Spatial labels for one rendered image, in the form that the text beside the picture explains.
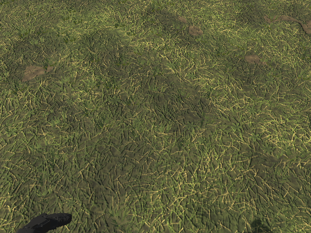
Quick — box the left robot hand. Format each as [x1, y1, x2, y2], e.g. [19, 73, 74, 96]
[17, 213, 72, 233]

